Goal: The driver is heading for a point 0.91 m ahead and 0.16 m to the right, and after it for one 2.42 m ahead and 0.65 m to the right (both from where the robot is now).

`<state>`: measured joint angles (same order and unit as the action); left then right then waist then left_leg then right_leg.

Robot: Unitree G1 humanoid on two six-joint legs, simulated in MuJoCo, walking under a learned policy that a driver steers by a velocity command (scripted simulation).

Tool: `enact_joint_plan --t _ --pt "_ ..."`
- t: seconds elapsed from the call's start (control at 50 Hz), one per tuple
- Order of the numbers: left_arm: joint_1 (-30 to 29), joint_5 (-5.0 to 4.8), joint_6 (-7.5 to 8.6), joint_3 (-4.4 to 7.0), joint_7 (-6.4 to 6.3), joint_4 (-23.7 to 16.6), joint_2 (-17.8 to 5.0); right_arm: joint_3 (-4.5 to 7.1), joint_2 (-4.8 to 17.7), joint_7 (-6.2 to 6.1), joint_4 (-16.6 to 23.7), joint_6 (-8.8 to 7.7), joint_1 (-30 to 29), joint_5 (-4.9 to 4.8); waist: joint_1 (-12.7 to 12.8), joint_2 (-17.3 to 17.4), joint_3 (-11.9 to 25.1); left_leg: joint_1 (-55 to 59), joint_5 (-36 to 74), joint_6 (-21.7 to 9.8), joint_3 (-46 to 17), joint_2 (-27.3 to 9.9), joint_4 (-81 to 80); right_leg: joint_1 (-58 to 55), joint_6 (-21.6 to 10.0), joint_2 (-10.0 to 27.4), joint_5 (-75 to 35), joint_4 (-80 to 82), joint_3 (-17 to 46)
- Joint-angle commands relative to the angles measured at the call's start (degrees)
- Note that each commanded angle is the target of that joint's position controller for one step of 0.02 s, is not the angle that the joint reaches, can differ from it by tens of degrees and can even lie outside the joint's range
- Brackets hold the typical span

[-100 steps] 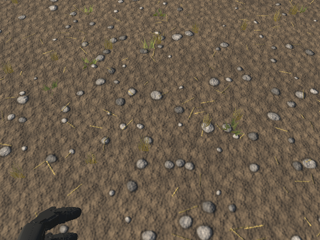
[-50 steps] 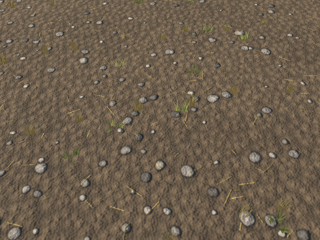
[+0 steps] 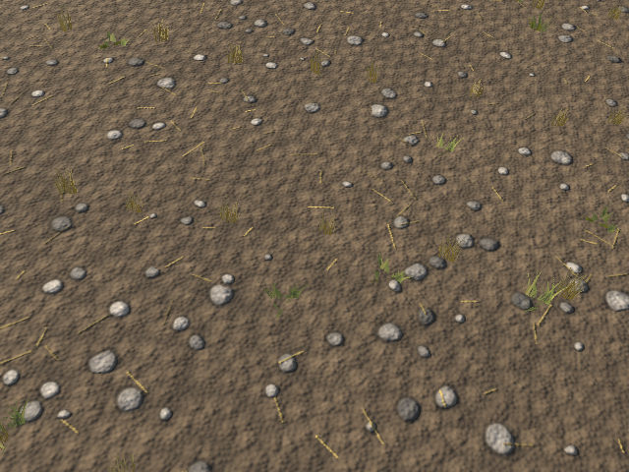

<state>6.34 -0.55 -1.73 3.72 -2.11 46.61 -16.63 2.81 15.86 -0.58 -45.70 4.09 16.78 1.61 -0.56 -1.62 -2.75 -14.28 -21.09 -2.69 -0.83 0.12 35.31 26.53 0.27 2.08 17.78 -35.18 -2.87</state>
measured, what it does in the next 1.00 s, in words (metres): walks ahead: right foot, then left foot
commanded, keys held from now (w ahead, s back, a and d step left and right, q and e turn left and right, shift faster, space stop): no key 0.18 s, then w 0.60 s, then w+e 0.22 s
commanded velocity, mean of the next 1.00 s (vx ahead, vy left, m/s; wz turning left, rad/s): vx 0.29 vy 0.00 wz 0.00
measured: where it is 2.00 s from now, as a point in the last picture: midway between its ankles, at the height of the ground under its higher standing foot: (332, 322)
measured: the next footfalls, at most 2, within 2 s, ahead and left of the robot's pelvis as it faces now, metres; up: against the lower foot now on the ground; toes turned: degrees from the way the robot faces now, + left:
right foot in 0.32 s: +0.01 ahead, -0.12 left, +0.00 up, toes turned +0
left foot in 0.72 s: +0.30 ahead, +0.17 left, +0.00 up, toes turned +2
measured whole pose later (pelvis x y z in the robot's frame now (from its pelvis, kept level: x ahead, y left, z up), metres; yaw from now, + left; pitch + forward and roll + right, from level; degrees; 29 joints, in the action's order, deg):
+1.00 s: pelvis +0.27 +0.09 +0.02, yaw -4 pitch -1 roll +1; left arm 11.3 -1.8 3.0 4.2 -0.3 50.5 -17.2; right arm 3.1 13.8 0.9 -51.7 -6.2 18.0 1.0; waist -2.2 -2.5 -1.0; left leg -4.6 -10.1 -4.1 7.7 3.2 15.0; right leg 38.0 -2.1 5.4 6.2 -59.2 5.5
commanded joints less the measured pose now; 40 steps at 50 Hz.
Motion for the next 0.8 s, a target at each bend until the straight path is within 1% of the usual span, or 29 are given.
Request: enact_joint_plan --t 0.02,0.04,0.06,0.1,0.18,0.22,0.26,0.28,0.32,0.34,0.36,0.38,0.4,0.42,0.44,0.46,0.5,0.52,0.56,0.58,0.62,0.66,0.68,0.7,0.72,0.74,0.76,0.78,0.8 --pt "-4.96 -0.29 1.1 2.61 0.03 -4.35 -6.74 2.03 10.55 -0.61 4.48 -3.69 -4.66 2.17 0.57 10.59 -1.2 -5.83 -2.49 -11.05 -21.05 -16.65 -24.7 5.5 -0.06 -1.15 7.27 -17.9 6.59" --pt "-1.24 0.44 0.63 2.47 -0.19 -1.82 -5.32 1.38 8.12 -0.88 4.5 -4.84 -7.22 0.76 2.04 10.16 -0.47 -3.57 -0.62 -8.04 -16.97 -13.33 -23.71 4.62 0.59 -0.68 3.44 -19.56 6.76" --pt "1.16 1.08 0.34 2.64 -0.35 -0.16 -5.36 0.47 5.51 -0.95 4.08 -5.57 -8.39 -0.15 2.49 10.28 0.05 -1.61 4.22 -6.6 -14.47 -12.13 -22.63 4.12 1.51 0.0 0.93 -20.17 7.48" --pt "2.59 0.91 0.51 2.43 -0.19 1.27 -4.43 -0.7 2.86 -1.03 2.88 -6.11 -7.38 -0.4 2.77 9.08 1.73 1.14 15.14 -6.18 -10.24 -10.2 -20.47 0.71 3.25 0.37 -1.1 -19.5 6.82" --pt "-1.91 0.35 1.39 0.86 0.28 0.54 -2.6 -0.08 5.5 -1.11 0.33 -5.39 -3.13 -0.86 -1.19 9.37 2.62 8.07 25.99 -6.85 -9.73 -9.99 -16.24 -3.66 4.92 0.76 1.37 -4.28 4.47" --pt "-1.4 -0.28 1.5 0.55 0.59 0.9 -3.56 0.45 6.84 -1.07 -1.01 -4.76 -1.17 -1.3 -2.33 9.54 2.97 8.58 9.95 -8.23 -13.16 -10.89 -18.49 -6.03 4.36 -0.28 3.71 1.18 2.52" --pt "-1.02 -0.87 2.03 0.65 0.69 1.4 -4.98 1.47 9.47 -1.11 -1.52 -4.25 -0.96 -2.57 -2.53 9.93 -0.63 6.42 -9.5 -9.3 -17.92 -11.7 -21.72 -6.59 2.32 -2.12 3.43 6.23 -0.08" --pt "-0.05 -0.92 2.54 0.54 0.73 2.03 -4.92 1.69 9.7 -1.19 -1.61 -4.21 -1.18 -2.79 -2.02 9.67 -1.92 5.02 -13.32 -9.37 -19.29 -11.85 -22.37 -8.34 0.67 -2.36 2.67 9.43 -0.35" --pt "5.17 -0.65 3.79 0.42 0.88 4.53 -4.61 1.49 7.72 -1.08 -1.35 -4.96 -3.13 -2.72 0.49 8.26 -1.09 0.47 -10.09 -8.57 -18.52 -10.69 -19.87 -16.47 -3.24 -0.95 0.15 11.76 1.65" --pt "9.11 -0.48 4.47 0.72 1.04 6.12 -5.73 1.07 5.6 -0.83 -0.13 -5.83 -6.45 -2.64 2.58 5.97 0.55 -3.0 -4.37 -7.17 -14.75 -8.59 -15.81 -21.04 -5.56 1.12 -0.07 11.35 4.18" --pt "12.57 -0.55 5.14 1.44 1.5 8.15 -7.8 0.61 3.21 -0.49 1.93 -6.84 -10.09 -2.51 3.58 -1.9 1.45 -7.32 -3.06 -4.32 -6.28 -2.7 -7.8 -23.58 -8.3 4.26 4.97 13.53 9.9" --pt "16.62 -0.85 5.67 2.05 1.73 9.32 -9.36 0.37 1.85 -0.15 3.08 -7.88 -12.07 -2.39 4.92 -10.01 1.81 -15.43 -3.47 -1.28 1.3 2.95 3.89 -29.67 -12.08 10.4 9.1 19.6 21.29" --pt "17.41 -0.7 6.06 2.15 1.78 9.32 -9.98 0.84 3.69 0.11 4.04 -8.7 -13.87 -3.01 5.72 -12.62 -1.83 -25.44 -8.38 -0.38 2.31 2.75 10.32 -32.83 -16.07 17.7 8.15 24.01 31.68" --pt "17.91 -0.14 6.75 1.81 1.71 9.03 -8.6 1.42 5.4 0.29 4.55 -9.09 -15.74 -3.69 6.6 -9.7 -4.01 -32.52 -13.77 -0.08 -0.54 0.44 19.43 -35.1 -17.91 20.34 5.28 25.21 34.96" --pt "17.34 -0.17 7.37 1.55 1.65 8.74 -7.84 1.46 5.14 0.67 4.5 -9.29 -15.02 -4.15 5.44 -6.14 -4.51 -37.58 -11.06 -0.35 -2.51 -2.0 23.79 -37.75 -17.3 20.16 3.21 24.69 33.22" --pt "16.86 -0.37 7.59 1.35 1.69 8.43 -7.18 1.41 4.71 1.09 4.28 -9.39 -14.65 -3.98 4.91 -4.39 -3.6 -39.88 -6.81 -0.49 -2.56 -3.68 24.76 -39.6 -15.84 18.81 1.44 24.81 29.61" --pt "15.23 -0.39 7.01 0.83 1.79 7.77 -5.69 1.45 4.35 1.93 4.8 -9.57 -16.28 -3.25 4.44 -3.79 -2.98 -36.95 0.16 0.52 -0.74 -5.43 20.31 -36.43 -13.01 15.39 -3.38 26.81 21.97" --pt "14.26 -0.31 6.56 0.72 1.76 7.31 -5.49 1.03 3.1 2.41 5.01 -9.59 -16.93 -2.97 4.31 -4.39 -2.87 -32.83 3.21 1.46 0.89 -5.04 16.77 -32.64 -12.2 13.27 -5.34 27.76 18.25" --pt "12.85 -0.27 6.14 0.95 1.57 6.48 -6.67 0.09 0.79 3.16 5.47 -9.5 -18.27 -2.61 4.17 -5.54 -2.68 -22.07 9.93 2.69 3.3 -3.6 8.83 -23.75 -10.57 9.66 -8.36 28.59 11.47" --pt "13.1 -0.29 6.17 1.25 1.54 6.37 -7.82 -0.11 0.7 3.29 5.84 -9.37 -19.05 -2.72 4.26 -5.83 -2.81 -17.44 12.41 2.89 3.9 -2.89 5.27 -20.41 -10.11 9.15 -9.05 29.05 9.86" --pt "14.6 -0.77 6.37 1.78 1.61 6.67 -9.64 0.24 2.73 3.16 6.28 -8.93 -19.25 -3.0 3.94 -5.75 -3.1 -12.19 15.8 2.56 3.83 -2.29 1.67 -18.36 -9.85 10.96 -8.91 29.7 9.81" --pt "14.46 -1.27 6.33 1.95 1.71 6.78 -10.02 0.91 4.92 2.83 6.16 -8.65 -17.5 -3.22 2.2 -5.68 -3.47 -9.36 16.53 1.18 3.22 -2.24 -1.33 -19.66 -8.89 12.66 -11.01 28.09 9.41" --pt "14.08 -1.24 6.21 1.96 1.72 6.71 -10.16 1.54 6.12 2.56 5.55 -8.56 -14.87 -3.1 0.31 -5.48 -2.36 -5.76 15.84 0.22 3.73 -1.43 -2.16 -20.18 -7.95 12.52 -17.57 24.6 8.31" --pt "13.98 -1.05 6.03 1.78 1.72 6.72 -9.74 2.56 7.64 2.21 3.9 -8.41 -9.19 -3.07 -2.75 -4.79 0.81 1.43 14.63 -0.99 4.65 -0.14 -2.41 -19.46 -6.6 11.08 -26.09 17.16 6.0" --pt "14.76 -0.56 5.89 1.18 1.66 6.72 -8.02 3.96 9.81 1.72 1.22 -8.22 -0.21 -3.3 -6.75 -3.16 5.98 12.53 13.14 -2.61 4.73 0.36 -2.35 -16.01 -4.89 8.27 -31.18 5.1 3.2" --pt "16.0 1.26 5.73 -0.31 1.64 5.25 -4.02 5.2 14.36 0.85 -0.44 -7.78 9.55 -2.76 -9.64 7.81 13.83 26.1 4.97 -6.21 -9.77 -11.24 -4.42 -5.51 -2.12 4.44 -16.85 -15.93 0.44" --pt "21.54 -0.28 6.9 -1.9 1.62 4.14 2.53 4.96 17.39 1.67 -1.31 -8.06 11.29 -1.8 -5.14 24.5 20.81 33.31 -14.7 -14.32 -41.34 -22.15 -19.89 8.17 -0.71 -5.12 14.97 -33.24 5.24" --pt "16.96 -2.14 7.8 -0.13 1.85 4.02 -4.91 3.33 11.88 2.18 -0.37 -8.88 6.8 -2.16 -5.3 15.42 13.63 26.81 -19.96 -12.02 -43.42 -21.72 -25.08 13.69 -1.84 -1.93 13.31 -40.13 9.88" --pt "12.36 -2.98 8.21 0.56 2.05 2.63 -7.28 2.55 9.35 2.27 0.45 -9.44 1.95 -2.28 -4.21 11.72 6.84 20.27 -15.83 -9.84 -34.24 -20.92 -24.17 16.43 -3.72 0.97 7.93 -40.51 8.95"
Over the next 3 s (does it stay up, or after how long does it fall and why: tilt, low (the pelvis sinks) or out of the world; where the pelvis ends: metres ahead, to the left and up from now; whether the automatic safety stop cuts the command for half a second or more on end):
stays up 1.28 -0.31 0.02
